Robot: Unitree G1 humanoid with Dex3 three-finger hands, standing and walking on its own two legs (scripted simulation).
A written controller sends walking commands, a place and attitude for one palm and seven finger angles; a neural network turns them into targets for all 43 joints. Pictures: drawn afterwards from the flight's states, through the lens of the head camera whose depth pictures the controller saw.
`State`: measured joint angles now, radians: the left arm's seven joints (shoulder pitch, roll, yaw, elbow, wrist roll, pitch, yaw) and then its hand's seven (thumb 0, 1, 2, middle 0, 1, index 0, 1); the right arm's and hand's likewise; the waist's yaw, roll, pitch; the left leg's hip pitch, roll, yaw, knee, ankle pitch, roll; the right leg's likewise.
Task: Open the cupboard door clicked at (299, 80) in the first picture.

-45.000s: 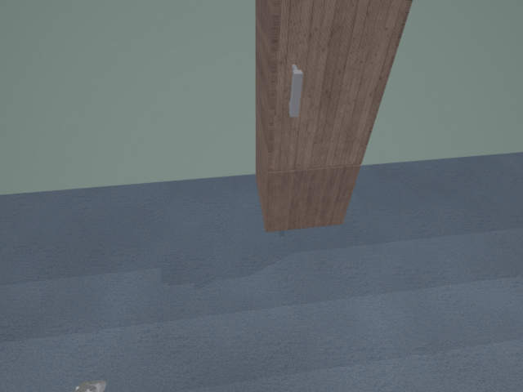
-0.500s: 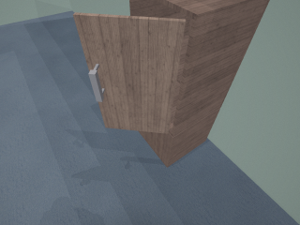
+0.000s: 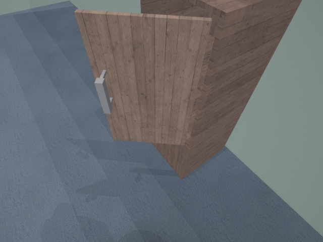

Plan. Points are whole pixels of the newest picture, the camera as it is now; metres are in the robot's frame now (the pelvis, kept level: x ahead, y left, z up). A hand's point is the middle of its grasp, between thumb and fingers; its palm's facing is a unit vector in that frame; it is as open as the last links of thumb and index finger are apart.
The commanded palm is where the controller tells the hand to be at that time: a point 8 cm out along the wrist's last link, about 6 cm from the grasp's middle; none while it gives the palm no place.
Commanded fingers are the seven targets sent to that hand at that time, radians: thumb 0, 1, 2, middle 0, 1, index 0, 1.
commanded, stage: come to a stop and stand still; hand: left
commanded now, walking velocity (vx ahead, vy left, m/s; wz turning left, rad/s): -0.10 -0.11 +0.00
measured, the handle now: (106, 92) +0.56 +0.23 +0.01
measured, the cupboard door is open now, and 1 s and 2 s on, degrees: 49 49 49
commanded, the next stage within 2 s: look again from close up in 1.30 s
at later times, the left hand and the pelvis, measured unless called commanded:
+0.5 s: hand out of the picture +0.08 +0.16 -0.17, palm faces +0.02 -0.98 -0.21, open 7.4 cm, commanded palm none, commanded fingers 0.00 0.90 0.90 -0.20 -0.30 -0.20 -0.30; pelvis +0.01 -0.02 +0.00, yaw +0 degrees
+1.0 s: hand out of the picture -0.02 +0.21 -0.16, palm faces +0.06 -0.96 -0.29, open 7.4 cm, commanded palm none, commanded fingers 0.00 0.90 0.90 -0.20 -0.30 -0.20 -0.30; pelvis -0.06 -0.02 +0.00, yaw +2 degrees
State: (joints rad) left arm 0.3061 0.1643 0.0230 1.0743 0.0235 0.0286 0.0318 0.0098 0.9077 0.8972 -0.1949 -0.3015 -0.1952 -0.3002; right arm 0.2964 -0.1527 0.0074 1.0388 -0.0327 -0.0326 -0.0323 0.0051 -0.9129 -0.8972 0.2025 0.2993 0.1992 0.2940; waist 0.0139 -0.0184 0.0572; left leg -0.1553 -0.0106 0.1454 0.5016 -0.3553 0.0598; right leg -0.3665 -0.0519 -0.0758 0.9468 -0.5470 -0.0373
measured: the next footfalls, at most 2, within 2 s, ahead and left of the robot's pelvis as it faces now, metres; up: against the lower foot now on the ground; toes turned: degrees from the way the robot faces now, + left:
right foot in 0.12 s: +0.07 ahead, -0.09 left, +0.00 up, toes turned +2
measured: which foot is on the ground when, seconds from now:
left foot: down 0.00-1.00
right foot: up 0.00-0.10, down 0.12-1.00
